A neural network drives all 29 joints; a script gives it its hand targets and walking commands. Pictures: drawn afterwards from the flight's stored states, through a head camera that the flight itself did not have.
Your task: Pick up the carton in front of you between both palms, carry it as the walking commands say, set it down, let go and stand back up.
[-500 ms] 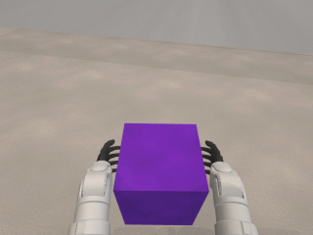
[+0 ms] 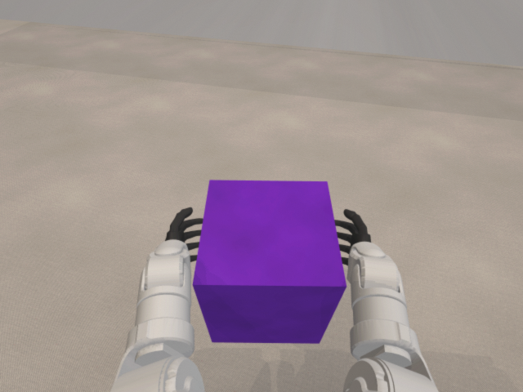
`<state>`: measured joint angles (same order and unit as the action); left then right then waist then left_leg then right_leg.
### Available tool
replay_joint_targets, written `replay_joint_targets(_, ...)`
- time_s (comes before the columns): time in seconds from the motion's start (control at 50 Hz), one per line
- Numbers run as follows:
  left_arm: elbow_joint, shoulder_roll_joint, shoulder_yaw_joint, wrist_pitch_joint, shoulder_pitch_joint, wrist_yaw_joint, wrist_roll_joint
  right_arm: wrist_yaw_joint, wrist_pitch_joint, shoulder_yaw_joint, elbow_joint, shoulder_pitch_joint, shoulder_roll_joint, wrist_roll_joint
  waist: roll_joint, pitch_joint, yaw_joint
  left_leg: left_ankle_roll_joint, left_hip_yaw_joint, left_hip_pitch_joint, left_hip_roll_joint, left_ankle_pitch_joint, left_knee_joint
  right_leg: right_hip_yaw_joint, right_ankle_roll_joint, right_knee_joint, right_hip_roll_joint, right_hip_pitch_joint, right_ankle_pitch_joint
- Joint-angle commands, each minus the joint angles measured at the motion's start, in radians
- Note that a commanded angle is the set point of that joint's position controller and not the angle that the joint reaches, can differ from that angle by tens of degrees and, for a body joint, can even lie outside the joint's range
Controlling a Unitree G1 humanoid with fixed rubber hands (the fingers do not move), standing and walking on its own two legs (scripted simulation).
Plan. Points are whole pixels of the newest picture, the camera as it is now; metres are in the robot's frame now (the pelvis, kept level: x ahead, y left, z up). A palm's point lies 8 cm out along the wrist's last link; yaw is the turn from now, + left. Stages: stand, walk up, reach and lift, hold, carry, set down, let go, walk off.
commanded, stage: set down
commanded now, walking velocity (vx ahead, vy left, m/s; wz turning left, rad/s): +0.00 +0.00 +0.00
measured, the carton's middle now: (267, 265) +0.36 +0.00 -0.03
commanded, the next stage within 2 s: none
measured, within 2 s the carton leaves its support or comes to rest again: neither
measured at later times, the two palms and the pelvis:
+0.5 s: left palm (199, 282) +0.39 +0.15 -0.16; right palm (332, 282) +0.39 -0.15 -0.16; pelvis -0.01 +0.01 -0.09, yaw +0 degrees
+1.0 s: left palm (211, 293) +0.44 +0.14 -0.31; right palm (322, 294) +0.44 -0.16 -0.31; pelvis -0.04 +0.00 -0.22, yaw +1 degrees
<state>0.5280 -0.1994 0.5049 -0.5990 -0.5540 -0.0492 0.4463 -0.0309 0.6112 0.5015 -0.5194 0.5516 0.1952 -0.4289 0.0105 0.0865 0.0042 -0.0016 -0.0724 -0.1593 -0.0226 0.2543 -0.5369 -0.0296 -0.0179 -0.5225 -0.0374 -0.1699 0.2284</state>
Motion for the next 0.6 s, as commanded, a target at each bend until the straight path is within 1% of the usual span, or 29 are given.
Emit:
replay_joint_targets(0.0, 0.125, -0.687, -0.273, 0.072, -0.501, -0.154, -0.101, -0.164, -0.069, -0.277, -0.132, 0.498, 0.689, 0.101, -0.006, -0.117, 0.004, 0.034, 0.016, -0.171, -0.058, 0.089, 0.075, -0.035, -0.004, 0.067, -0.033, -0.029, 0.091)
replay_joint_targets(0.06, 0.132, -0.608, -0.221, 0.154, -0.449, -0.128, -0.064, -0.151, -0.155, -0.236, -0.136, 0.455, 0.608, 0.066, -0.005, -0.174, -0.001, 0.022, 0.023, -0.242, -0.07, -0.015, 0.02, -0.028, 0.004, 0.002, -0.048, -0.099, -0.036)
replay_joint_targets(0.1, 0.125, -0.605, -0.237, 0.223, -0.435, -0.119, -0.071, -0.15, -0.226, -0.256, -0.127, 0.437, 0.598, 0.069, -0.006, -0.248, 0.001, 0.014, 0.022, -0.285, -0.08, -0.1, -0.025, -0.028, 0.009, -0.048, -0.058, -0.143, -0.131)
replay_joint_targets(0.16, 0.098, -0.658, -0.332, 0.339, -0.438, -0.117, -0.118, -0.16, -0.344, -0.348, -0.108, 0.439, 0.634, 0.113, -0.004, -0.4, 0.003, -0.002, 0.018, -0.337, -0.093, -0.214, -0.109, -0.025, 0.014, -0.138, -0.07, -0.221, -0.244)
replay_joint_targets(0.22, 0.082, -0.735, -0.473, 0.432, -0.476, -0.115, -0.183, -0.166, -0.435, -0.48, -0.102, 0.488, 0.701, 0.173, -0.006, -0.611, 0.008, -0.015, 0.019, -0.394, -0.103, -0.316, -0.209, -0.018, 0.019, -0.242, -0.08, -0.285, -0.346)
replay_joint_targets(0.26, 0.052, -0.783, -0.567, 0.472, -0.517, -0.114, -0.226, -0.168, -0.474, -0.569, -0.083, 0.528, 0.745, 0.212, -0.012, -0.776, 0.009, -0.022, 0.022, -0.433, -0.106, -0.388, -0.28, -0.017, 0.022, -0.312, -0.084, -0.317, -0.421)
replay_joint_targets(0.3, -0.004, -0.805, -0.657, 0.49, -0.551, -0.11, -0.271, -0.168, -0.495, -0.649, -0.033, 0.554, 0.767, 0.248, -0.014, -0.974, 0.012, -0.032, 0.021, -0.458, -0.111, -0.468, -0.349, -0.021, 0.025, -0.385, -0.088, -0.331, -0.507)
replay_joint_targets(0.32, -0.026, -0.811, -0.692, 0.492, -0.56, -0.105, -0.29, -0.168, -0.497, -0.681, -0.011, 0.563, 0.773, 0.265, -0.014, -1.057, 0.013, -0.036, 0.017, -0.464, -0.112, -0.499, -0.379, -0.02, 0.027, -0.416, -0.091, -0.352, -0.531)
replay_joint_targets(0.36, -0.048, -0.825, -0.737, 0.482, -0.571, -0.099, -0.312, -0.17, -0.489, -0.718, 0.008, 0.573, 0.779, 0.289, -0.007, -1.141, 0.016, -0.044, 0.013, -0.497, -0.113, -0.517, -0.425, -0.012, 0.033, -0.46, -0.096, -0.421, -0.519)
replay_joint_targets(0.4, -0.041, -0.84, -0.742, 0.456, -0.579, -0.104, -0.313, -0.181, -0.466, -0.721, 0.0, 0.584, 0.785, 0.293, -0.005, -1.142, 0.018, -0.046, 0.018, -0.557, -0.117, -0.457, -0.453, 0.001, 0.039, -0.482, -0.102, -0.515, -0.441)
replay_joint_targets(0.42, -0.031, -0.845, -0.735, 0.441, -0.587, -0.11, -0.309, -0.188, -0.45, -0.711, -0.011, 0.59, 0.787, 0.29, -0.002, -1.122, 0.019, -0.046, 0.023, -0.597, -0.119, -0.406, -0.463, 0.007, 0.04, -0.491, -0.104, -0.561, -0.39)
replay_joint_targets(0.5, 0.031, -0.847, -0.668, 0.376, -0.645, -0.142, -0.285, -0.22, -0.384, -0.641, -0.078, 0.635, 0.794, 0.261, 0.002, -1.014, 0.024, -0.038, 0.043, -0.767, -0.126, -0.2, -0.501, 0.021, 0.038, -0.529, -0.106, -0.724, -0.201)
replay_joint_targets(0.54, 0.059, -0.837, -0.631, 0.352, -0.678, -0.154, -0.276, -0.23, -0.359, -0.602, -0.11, 0.662, 0.792, 0.247, 0.004, -0.98, 0.022, -0.036, 0.052, -0.841, -0.128, -0.141, -0.527, 0.025, 0.035, -0.557, -0.107, -0.784, -0.151)
replay_joint_targets(0.58, 0.085, -0.826, -0.597, 0.337, -0.709, -0.16, -0.269, -0.236, -0.344, -0.569, -0.137, 0.692, 0.788, 0.238, 0.005, -0.967, 0.018, -0.035, 0.06, -0.904, -0.131, -0.111, -0.559, 0.028, 0.034, -0.59, -0.108, -0.837, -0.126)
